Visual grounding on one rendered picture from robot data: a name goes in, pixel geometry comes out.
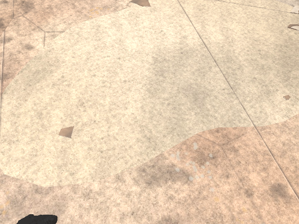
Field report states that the robot left hand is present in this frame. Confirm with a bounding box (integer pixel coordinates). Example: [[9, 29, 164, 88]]
[[17, 214, 58, 224]]

